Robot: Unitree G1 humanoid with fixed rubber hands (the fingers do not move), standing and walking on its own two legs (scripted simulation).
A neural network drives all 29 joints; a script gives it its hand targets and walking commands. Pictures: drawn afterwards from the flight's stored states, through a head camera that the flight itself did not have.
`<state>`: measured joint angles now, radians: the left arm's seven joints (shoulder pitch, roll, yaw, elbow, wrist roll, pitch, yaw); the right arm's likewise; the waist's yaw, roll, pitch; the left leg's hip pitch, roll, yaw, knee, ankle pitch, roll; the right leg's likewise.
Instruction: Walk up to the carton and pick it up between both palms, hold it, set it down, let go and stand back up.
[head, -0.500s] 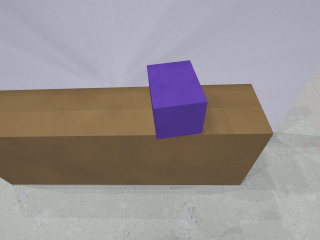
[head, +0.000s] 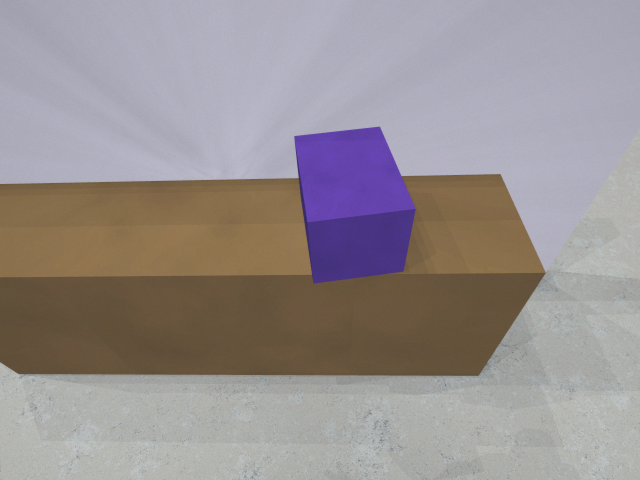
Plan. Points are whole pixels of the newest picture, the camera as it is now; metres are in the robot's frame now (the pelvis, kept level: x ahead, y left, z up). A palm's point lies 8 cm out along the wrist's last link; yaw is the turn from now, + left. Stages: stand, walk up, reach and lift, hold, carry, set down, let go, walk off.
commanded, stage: stand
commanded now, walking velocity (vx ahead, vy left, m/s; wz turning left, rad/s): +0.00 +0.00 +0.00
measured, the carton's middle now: (347, 202) +0.72 -0.01 -0.13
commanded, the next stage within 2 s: walk up in 0.48 s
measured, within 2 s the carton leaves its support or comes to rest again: neither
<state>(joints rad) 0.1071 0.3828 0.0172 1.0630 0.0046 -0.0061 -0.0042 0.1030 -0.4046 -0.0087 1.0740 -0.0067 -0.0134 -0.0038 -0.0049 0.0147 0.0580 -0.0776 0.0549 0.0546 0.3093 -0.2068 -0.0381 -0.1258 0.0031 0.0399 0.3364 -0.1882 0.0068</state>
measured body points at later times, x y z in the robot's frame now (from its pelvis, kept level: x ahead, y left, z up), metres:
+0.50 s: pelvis -0.01 +0.00 +0.00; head +0.00 +0.00 +0.45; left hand +0.09 +0.31 -0.12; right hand +0.07 -0.32 -0.12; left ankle -0.03 +0.14 -0.75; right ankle +0.00 -0.13 -0.75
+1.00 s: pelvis +0.02 -0.07 -0.03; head +0.04 -0.07 +0.42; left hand +0.07 +0.29 -0.13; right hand +0.07 -0.44 -0.13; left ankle -0.02 +0.11 -0.72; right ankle +0.05 -0.21 -0.75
